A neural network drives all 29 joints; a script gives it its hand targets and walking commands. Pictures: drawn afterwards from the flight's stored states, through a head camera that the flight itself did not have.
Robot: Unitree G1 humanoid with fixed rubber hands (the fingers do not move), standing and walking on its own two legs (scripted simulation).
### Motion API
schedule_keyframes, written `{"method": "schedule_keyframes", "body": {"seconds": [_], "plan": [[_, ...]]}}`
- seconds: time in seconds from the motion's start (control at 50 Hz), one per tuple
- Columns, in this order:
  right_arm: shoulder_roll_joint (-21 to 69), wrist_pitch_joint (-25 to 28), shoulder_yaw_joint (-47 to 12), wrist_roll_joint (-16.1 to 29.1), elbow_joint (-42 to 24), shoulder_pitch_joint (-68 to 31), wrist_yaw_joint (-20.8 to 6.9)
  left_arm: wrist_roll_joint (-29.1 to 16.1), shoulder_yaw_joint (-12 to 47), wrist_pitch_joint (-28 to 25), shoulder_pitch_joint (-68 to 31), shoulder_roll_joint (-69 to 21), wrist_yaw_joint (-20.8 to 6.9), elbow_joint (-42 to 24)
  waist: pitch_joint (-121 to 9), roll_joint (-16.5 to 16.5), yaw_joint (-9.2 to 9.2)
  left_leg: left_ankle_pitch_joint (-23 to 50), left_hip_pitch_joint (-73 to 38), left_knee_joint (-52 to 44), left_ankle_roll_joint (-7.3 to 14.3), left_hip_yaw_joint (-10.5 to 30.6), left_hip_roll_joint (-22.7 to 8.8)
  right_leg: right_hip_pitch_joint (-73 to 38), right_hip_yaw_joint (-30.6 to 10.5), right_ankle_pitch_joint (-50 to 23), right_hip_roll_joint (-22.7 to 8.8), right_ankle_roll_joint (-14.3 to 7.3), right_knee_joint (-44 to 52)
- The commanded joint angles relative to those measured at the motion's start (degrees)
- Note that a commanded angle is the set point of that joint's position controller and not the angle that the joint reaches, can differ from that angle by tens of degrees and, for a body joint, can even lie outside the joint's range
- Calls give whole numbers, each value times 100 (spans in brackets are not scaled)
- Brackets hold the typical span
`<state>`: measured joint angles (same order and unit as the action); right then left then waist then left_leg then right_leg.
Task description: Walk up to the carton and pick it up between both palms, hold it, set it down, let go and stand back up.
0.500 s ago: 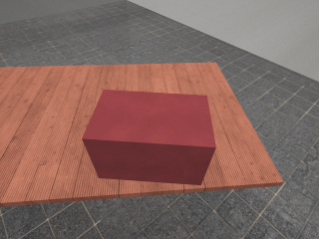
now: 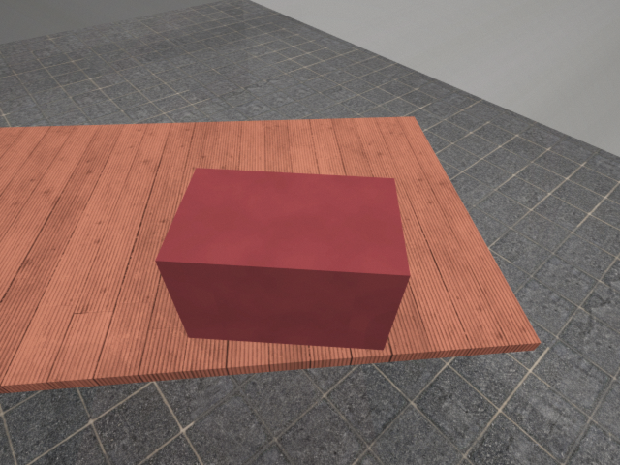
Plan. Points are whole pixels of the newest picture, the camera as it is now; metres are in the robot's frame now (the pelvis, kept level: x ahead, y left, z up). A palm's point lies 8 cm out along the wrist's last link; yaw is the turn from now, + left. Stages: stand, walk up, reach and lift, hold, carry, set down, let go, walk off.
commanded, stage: stand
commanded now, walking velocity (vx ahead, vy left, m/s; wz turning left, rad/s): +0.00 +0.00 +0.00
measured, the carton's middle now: (290, 259) +0.42 +0.02 +0.03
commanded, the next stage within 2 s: none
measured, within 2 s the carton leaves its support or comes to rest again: neither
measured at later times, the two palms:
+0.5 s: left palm out of the picture +0.01 +0.21 -0.15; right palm out of the picture -0.02 -0.22 -0.14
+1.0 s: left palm out of the picture +0.01 +0.22 -0.14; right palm out of the picture +0.02 -0.22 -0.15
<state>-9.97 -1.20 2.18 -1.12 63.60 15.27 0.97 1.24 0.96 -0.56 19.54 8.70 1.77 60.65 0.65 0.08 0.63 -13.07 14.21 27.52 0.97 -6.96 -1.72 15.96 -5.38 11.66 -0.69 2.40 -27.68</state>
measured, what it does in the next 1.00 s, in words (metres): stands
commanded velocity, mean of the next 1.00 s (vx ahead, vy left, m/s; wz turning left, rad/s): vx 0.00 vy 0.00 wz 0.00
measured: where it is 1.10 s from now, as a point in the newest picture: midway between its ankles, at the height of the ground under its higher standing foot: outside the picture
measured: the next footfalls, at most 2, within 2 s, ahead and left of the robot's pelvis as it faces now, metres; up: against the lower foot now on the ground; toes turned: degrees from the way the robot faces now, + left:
none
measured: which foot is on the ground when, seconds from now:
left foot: down 0.00-1.00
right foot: down 0.00-1.00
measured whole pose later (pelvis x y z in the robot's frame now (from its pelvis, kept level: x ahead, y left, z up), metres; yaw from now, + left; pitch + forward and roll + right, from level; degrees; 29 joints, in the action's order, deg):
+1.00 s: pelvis +0.02 +0.00 +0.00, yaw +0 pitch +0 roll +0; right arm -8.5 -0.4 2.2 -1.1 63.5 15.6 1.9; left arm 1.0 0.8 -0.5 17.6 8.2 2.0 63.6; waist 2.0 0.0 -0.1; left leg -15.6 12.3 28.0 1.2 -7.2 -1.3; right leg 14.4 -5.7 14.4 -1.1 2.6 -28.8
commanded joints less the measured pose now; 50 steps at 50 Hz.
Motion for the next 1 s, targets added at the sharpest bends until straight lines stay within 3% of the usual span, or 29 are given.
{"method": "schedule_keyframes", "body": {"seconds": [0.0,0.02,0.04,0.08,0.1,0.14,0.16,0.18,0.22,0.28,0.32,0.36,0.38,0.4,0.44,0.52,0.56,0.58,0.62,0.64,0.68,0.7,0.72,0.76,0.78,0.8,0.88,0.9,0.98], "plan": [[-503,22,9,-19,-17,449,45,32,-122,-42,156,436,-59,-219,483,171,-28,-1345,220,-1168,123,836,-501,385,-196,156,-105,-254,492],[-629,15,72,61,25,537,54,26,-50,-74,414,223,-50,-111,295,-4,-68,-1103,10,-1117,88,875,-511,307,-108,-83,-2,-255,328],[-838,61,129,12,-135,329,14,-46,-31,-46,308,328,-49,-27,308,246,-78,-1138,66,-1204,122,859,-589,410,-71,-334,-76,-221,350],[-498,91,32,-4,-31,364,-7,-16,-106,-16,504,451,25,4,308,-84,-173,-1108,136,-1067,107,805,-485,250,-47,-67,-60,-184,412],[-646,101,75,-11,-32,427,20,7,-111,-8,405,486,26,-8,414,230,-138,-1149,186,-1092,152,800,-477,324,-34,-97,-97,-237,391],[-405,75,61,12,-64,404,32,74,-130,-59,414,492,54,73,230,37,-37,-688,-204,-872,136,598,-410,386,-245,-234,-226,-283,504],[-511,62,87,50,-37,545,11,10,-64,-68,421,424,28,45,168,-164,87,-711,-273,-750,102,614,-398,460,-214,-129,-226,-277,580],[-623,59,167,12,29,690,19,6,-111,-64,474,609,30,155,289,-723,51,-624,-190,-700,106,638,-306,400,-267,7,-238,-253,769],[-521,73,134,-34,-86,388,-20,22,-57,-40,149,489,46,85,205,-300,119,-259,-514,-355,79,430,-304,698,-452,-67,-333,-341,942],[-170,43,10,-24,191,929,71,-31,-127,-73,337,498,21,57,80,-588,-7,-202,-608,-413,40,419,-291,509,-475,201,-395,-298,923],[-383,103,31,-6,49,859,6,-57,-26,-45,350,347,69,196,269,-165,104,-242,-323,-446,55,454,-273,440,-598,-95,-417,-406,826],[-537,99,43,1,109,846,78,1,-43,-62,161,343,2,43,308,-334,9,-310,-219,-480,118,486,-400,405,-558,-3,-367,-379,810],[-521,97,40,-28,30,786,38,-45,-82,-17,-58,524,-34,-2,544,-229,120,-514,-104,-612,155,628,-460,628,-364,-12,-261,-332,642],[-370,110,1,-34,42,725,45,-32,-127,3,7,502,-10,0,460,-38,-27,-478,-75,-720,160,669,-438,456,-314,-153,-234,-329,540],[-683,119,119,-49,-83,536,-1,-36,3,6,137,128,8,85,282,217,-2,-973,187,-1053,164,899,-547,16,-31,-294,-83,-221,347],[-214,131,-26,81,73,795,103,-23,-123,18,144,405,-34,69,355,77,-100,-643,-12,-1077,192,974,-589,170,-91,-459,-182,-224,341],[-620,117,83,-50,-158,297,77,-17,-104,14,88,531,41,173,368,433,-153,-645,93,-1070,176,818,-543,126,3,-496,-181,-199,331],[-394,114,29,21,-120,438,88,15,-155,3,5,558,78,128,414,125,-34,-501,143,-1058,135,799,-540,47,-82,-591,-219,-192,298],[-566,85,78,1,18,763,134,3,-1,0,256,157,-25,234,316,176,-127,-438,-237,-1038,149,773,-561,159,16,-516,-198,-166,358],[-503,84,99,63,46,1007,92,-38,53,-10,382,80,58,349,258,296,25,-387,-325,-973,108,694,-476,186,-54,-616,-230,-170,275],[-508,140,73,5,-32,811,82,-88,86,3,429,15,76,387,157,-170,-1,-591,-266,-1039,279,918,-728,106,-48,-587,-146,-140,368],[-610,113,118,20,78,885,79,-29,8,-37,280,390,35,313,187,-79,-43,-292,-482,-872,161,711,-463,258,-3,-679,-228,-167,376],[-322,145,51,-20,2,808,89,-23,-97,-14,84,513,39,243,189,-185,105,-137,-487,-747,189,715,-516,317,-25,-875,-223,-171,244],[-558,120,110,-20,-96,521,167,-71,-25,-14,205,242,47,238,215,94,-76,-231,-435,-732,261,796,-603,303,20,-775,-219,-159,267],[-609,64,179,-10,-107,487,115,-2,31,-23,1,218,67,175,312,-44,71,-219,-69,-802,185,692,-472,78,-87,-917,-286,-220,384],[-497,72,117,-12,-143,419,115,3,-121,-34,-15,595,77,80,351,-150,-71,-105,-198,-661,183,672,-405,267,-179,-851,-321,-256,292],[-344,122,83,35,-70,560,47,-7,-88,18,483,353,72,342,226,-137,-6,127,-604,-658,205,621,-450,325,-164,-893,-298,-252,352],[-387,87,71,-29,-75,438,116,-15,-109,-2,420,299,41,306,212,-70,-159,136,-484,-689,228,705,-512,218,-154,-760,-294,-238,332],[-487,90,131,26,-40,455,102,-54,-37,-45,403,335,52,319,288,-229,-61,6,-402,-493,152,596,-370,173,-268,-928,-273,-278,389]]}}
